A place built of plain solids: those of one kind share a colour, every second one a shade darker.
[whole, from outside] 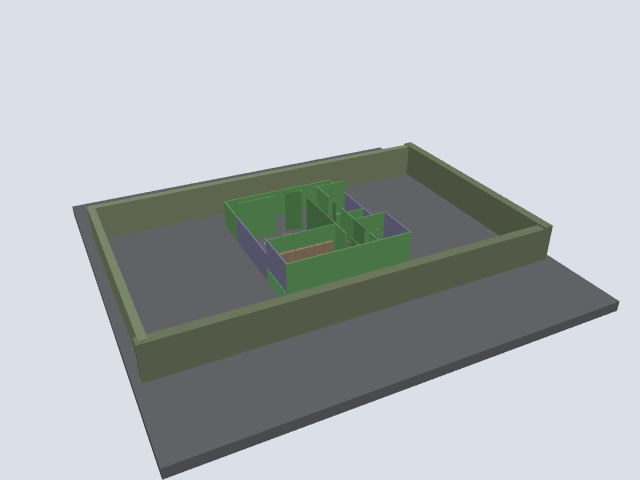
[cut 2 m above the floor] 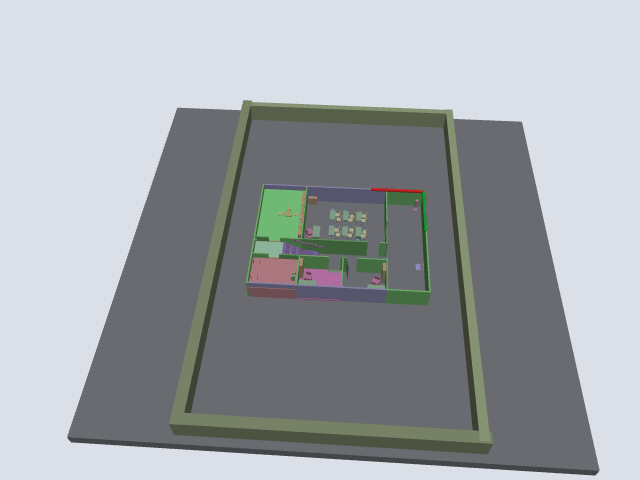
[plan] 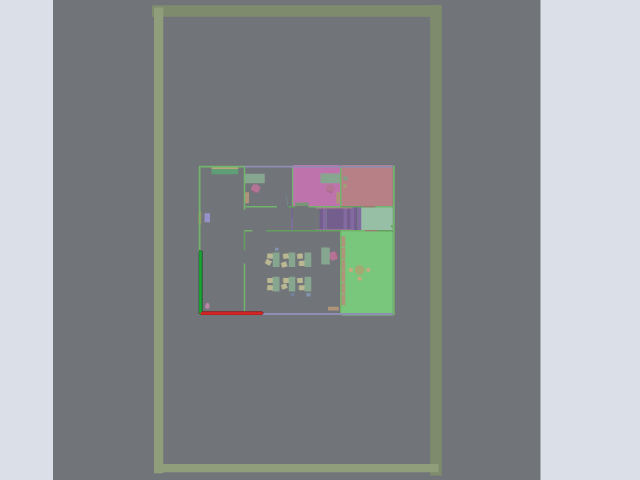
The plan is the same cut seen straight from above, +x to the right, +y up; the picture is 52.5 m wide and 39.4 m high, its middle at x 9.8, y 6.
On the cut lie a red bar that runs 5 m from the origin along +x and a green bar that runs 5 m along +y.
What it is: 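A split-level school wing of the 2010s; 15.8 x 11.9 m, ceiling 2.90 m, its east end 1.42 m higher up one straight flight of 9 risers of 0.158 m in its corridor, a corridor of 1.97 m, a front door of 0.86 to 0.98 x 2.1 m, inner doorways of 0.90 to 1.12 m, pupils' tables 0.64 m and their chairs 0.38 m, a teacher's desk 0.73 m, notice boards and coat hooks at a child's height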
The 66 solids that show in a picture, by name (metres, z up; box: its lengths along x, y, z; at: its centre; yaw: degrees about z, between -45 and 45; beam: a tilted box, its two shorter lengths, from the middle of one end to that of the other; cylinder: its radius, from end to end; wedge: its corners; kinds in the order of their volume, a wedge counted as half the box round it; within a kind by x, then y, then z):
{
 "ring_hedge_1": {"box": [0.76, 38.23, 3.62], "at": [-3.44, 5.97, 1.76]},
 "ring_hedge_2": {"box": [23.26, 0.68, 3.65], "at": [7.89, -12.72, 1.77]},
 "ring_hedge_3": {"box": [23.78, 0.94, 3.73], "at": [7.89, 24.8, 1.82]},
 "ring_hedge_4": {"box": [0.95, 38.61, 3.56], "at": [19.32, 5.97, 1.73]},
 "split_lounge_level_1": {"box": [4.22, 6.89, 1.47], "at": [13.67, 3.25, 0.69]},
 "wall_1": {"box": [0.15, 12.25, 2.95], "at": [-0.07, 5.97, 1.43]},
 "wall_2": {"box": [3.9, 0.15, 2.95], "at": [1.8, -0.07, 1.43]},
 "wall_3": {"box": [3.9, 0.15, 2.95], "at": [1.8, 12.03, 1.43]},
 "wall_4": {"box": [0.12, 4.06, 4.37], "at": [3.6, 2.03, 2.14]},
 "wall_5": {"box": [0.12, 1.67, 4.37], "at": [3.6, 6.0, 2.14]},
 "wall_6": {"box": [0.12, 3.49, 4.37], "at": [3.6, 10.2, 2.14]},
 "wall_7": {"box": [0.64, 0.12, 4.37], "at": [3.92, 6.75, 2.14]},
 "wall_8": {"box": [2.68, 0.12, 4.37], "at": [4.94, 8.72, 2.14]},
 "wall_9": {"box": [0.58, 0.12, 4.37], "at": [7.48, 8.72, 2.14]},
 "wall_10": {"box": [0.12, 3.23, 2.95], "at": [7.55, 10.34, 1.43]},
 "wall_11": {"box": [6.14, 0.12, 4.37], "at": [8.43, 6.75, 2.14]},
 "wall_12": {"box": [2.64, 0.12, 4.37], "at": [10.18, 8.72, 2.14]},
 "wall_13": {"box": [0.12, 6.75, 4.37], "at": [11.5, 3.38, 2.14]},
 "wall_14": {"box": [0.12, 3.23, 4.37], "at": [11.5, 10.34, 2.14]},
 "wall_15": {"box": [1.88, 0.12, 4.37], "at": [12.44, 8.72, 2.14]},
 "wall_16": {"box": [1.98, 0.12, 4.37], "at": [12.49, 6.75, 2.14]},
 "wall_17": {"box": [1.44, 0.12, 4.37], "at": [15.06, 8.72, 2.14]},
 "wall_18": {"box": [1.24, 0.12, 4.37], "at": [15.16, 6.75, 2.14]},
 "wall_19": {"box": [0.15, 12.25, 4.37], "at": [15.86, 5.97, 2.14]},
 "split_kitchen_level_1": {"box": [4.22, 3.37, 1.47], "at": [13.67, 10.47, 0.69]},
 "glazing_1": {"box": [3.95, 0.15, 2.95], "at": [5.58, 12.03, 1.43]},
 "glazing_2": {"box": [7.9, 0.15, 2.95], "at": [7.55, -0.07, 1.43]},
 "glazing_3": {"box": [3.95, 0.15, 2.95], "at": [9.53, 12.03, 1.43]},
 "glazing_4": {"box": [4.28, 0.15, 4.37], "at": [13.64, -0.07, 2.14]},
 "glazing_5": {"box": [4.28, 0.15, 4.37], "at": [13.64, 12.03, 2.14]},
 "split_corridor_level_1": {"box": [2.6, 1.85, 1.47], "at": [14.48, 7.74, 0.69]},
 "split_steps_1": {"box": [0.29, 1.85, 0.21], "at": [9.91, 7.74, 0.05]},
 "split_steps_2": {"box": [0.29, 1.85, 0.37], "at": [10.2, 7.74, 0.13]},
 "split_steps_3": {"box": [1.09, 1.85, 0.52], "at": [10.89, 7.74, 0.21]},
 "split_steps_4": {"box": [0.29, 1.85, 0.21], "at": [11.58, 7.74, 0.53]},
 "split_steps_5": {"box": [0.29, 1.85, 0.37], "at": [11.87, 7.74, 0.61]},
 "split_steps_6": {"box": [0.29, 1.85, 0.52], "at": [12.16, 7.74, 0.69]},
 "split_steps_7": {"box": [0.29, 1.85, 0.68], "at": [12.45, 7.74, 0.77]},
 "split_steps_8": {"box": [0.29, 1.85, 0.84], "at": [12.74, 7.74, 0.84]},
 "split_steps_9": {"box": [0.29, 1.85, 1.0], "at": [13.03, 7.74, 0.92]},
 "shelf_1": {"box": [0.3, 0.9, 1.95], "at": [3.82, 9.47, 0.93]},
 "shelf_2": {"box": [0.9, 0.3, 0.95], "at": [10.9, 0.37, 0.42]},
 "shelf_3": {"box": [0.3, 0.9, 1.95], "at": [11.28, 9.47, 1.07]},
 "shelf_4": {"box": [0.3, 0.9, 1.35], "at": [11.72, 2.05, 2.05]},
 "shelf_5": {"box": [0.3, 0.9, 1.35], "at": [11.72, 3.01, 2.05]},
 "shelf_6": {"box": [0.3, 0.9, 1.35], "at": [11.72, 3.95, 2.05]},
 "shelf_7": {"box": [0.3, 0.9, 1.35], "at": [11.72, 4.9, 2.05]},
 "shelf_8": {"box": [0.3, 0.9, 1.35], "at": [11.72, 5.85, 2.05]},
 "scell_level_1": {"box": [3.83, 3.06, 0.2], "at": [9.53, 10.62, 0.05]},
 "scell_level_2": {"box": [2.58, 0.3, 0.2], "at": [10.15, 8.94, 0.05]},
 "desk_1": {"box": [1.6, 0.8, 0.07], "at": [4.46, 11.05, 0.69]},
 "desk_2": {"box": [0.55, 1.2, 0.07], "at": [6.2, 2.38, 0.6]},
 "desk_3": {"box": [0.55, 1.2, 0.07], "at": [6.2, 4.38, 0.6]},
 "desk_4": {"box": [0.55, 1.2, 0.07], "at": [7.5, 2.38, 0.6]},
 "desk_5": {"box": [0.55, 1.2, 0.07], "at": [7.5, 4.38, 0.6]},
 "desk_6": {"box": [0.55, 1.2, 0.07], "at": [8.8, 2.38, 0.6]},
 "desk_7": {"box": [0.55, 1.2, 0.07], "at": [8.8, 4.38, 0.6]},
 "desk_8": {"box": [0.7, 1.4, 0.07], "at": [10.25, 4.68, 0.69]},
 "desk_9": {"box": [1.6, 0.8, 0.07], "at": [10.64, 11.05, 0.84]},
 "task_chair_1": {"box": [0.68, 0.48, 0.26], "at": [4.52, 10.23, 0.58], "yaw": -25.4},
 "task_chair_2": {"box": [0.68, 0.48, 0.26], "at": [10.63, 10.23, 0.73], "yaw": -7.1},
 "task_chair_3": {"box": [0.48, 0.68, 0.26], "at": [10.9, 4.69, 0.58], "yaw": 18.1},
 "bench_upholstered_1": {"box": [2.2, 0.5, 0.2], "at": [2.0, 11.65, 0.3]},
 "scell_steps_1": {"box": [1.09, 0.3, 0.2], "at": [8.31, 8.94, 0.05]},
 "coffee_table_1": {"cylinder": 0.4, "from": [13.05, 3.54, 1.75], "to": [13.05, 3.54, 1.82]},
 "doormat_hold_1": {"box": [0.45, 0.75, 0.06], "at": [0.55, 7.82, -0.02]}
}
